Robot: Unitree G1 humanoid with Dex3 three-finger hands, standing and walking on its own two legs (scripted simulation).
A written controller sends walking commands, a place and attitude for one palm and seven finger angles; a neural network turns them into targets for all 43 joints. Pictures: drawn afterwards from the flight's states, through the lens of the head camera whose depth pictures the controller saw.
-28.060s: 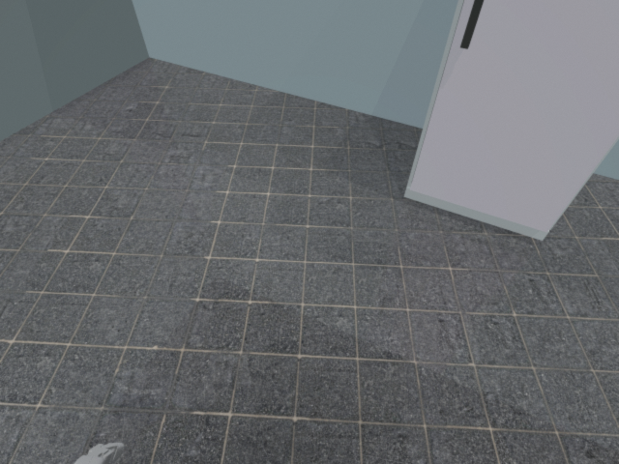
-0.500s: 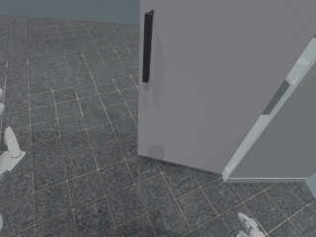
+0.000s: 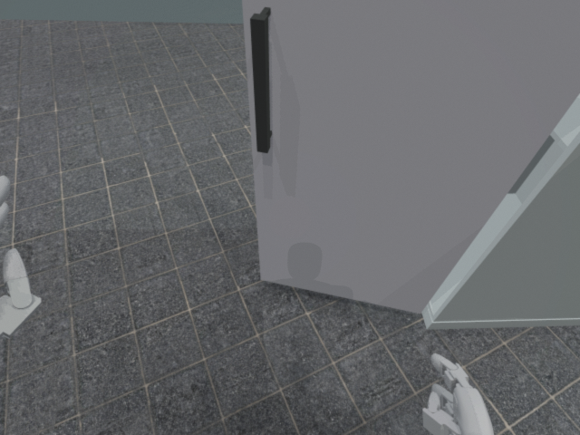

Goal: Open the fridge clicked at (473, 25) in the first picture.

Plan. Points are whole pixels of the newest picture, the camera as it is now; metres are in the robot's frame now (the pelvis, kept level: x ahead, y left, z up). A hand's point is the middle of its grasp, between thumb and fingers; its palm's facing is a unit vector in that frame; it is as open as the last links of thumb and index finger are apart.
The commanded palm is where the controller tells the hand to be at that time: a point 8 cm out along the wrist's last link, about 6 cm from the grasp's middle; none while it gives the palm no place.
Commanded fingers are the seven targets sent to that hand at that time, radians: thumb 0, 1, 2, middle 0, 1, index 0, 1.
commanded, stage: stop stepping back and stand still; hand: left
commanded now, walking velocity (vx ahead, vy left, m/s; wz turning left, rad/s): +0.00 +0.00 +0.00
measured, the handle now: (264, 87) +0.69 +0.09 +0.12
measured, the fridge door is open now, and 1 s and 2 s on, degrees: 75 75 75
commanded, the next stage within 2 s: let the arm hang, fingers relaxed in 0.10 s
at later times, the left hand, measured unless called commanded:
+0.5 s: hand out of the picture +0.04 +0.19 -0.17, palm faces -0.04 -0.98 -0.17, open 7.4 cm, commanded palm none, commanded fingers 0.00 0.90 0.90 -0.20 -0.30 -0.20 -0.30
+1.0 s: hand out of the picture -0.02 +0.23 -0.17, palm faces +0.04 -0.97 -0.24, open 7.4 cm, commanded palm none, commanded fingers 0.00 0.90 0.90 -0.20 -0.30 -0.20 -0.30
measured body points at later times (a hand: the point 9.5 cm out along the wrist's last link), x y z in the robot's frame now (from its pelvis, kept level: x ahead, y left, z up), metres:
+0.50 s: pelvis -0.03 +0.01 +0.00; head -0.01 +0.02 +0.45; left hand +0.04 +0.24 -0.15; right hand +0.06 -0.24 -0.14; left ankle -0.01 +0.13 -0.73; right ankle -0.01 -0.10 -0.73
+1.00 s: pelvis -0.03 +0.03 +0.01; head -0.01 +0.03 +0.45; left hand -0.02 +0.28 -0.15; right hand -0.03 -0.19 -0.16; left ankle -0.01 +0.13 -0.74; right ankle -0.01 -0.10 -0.73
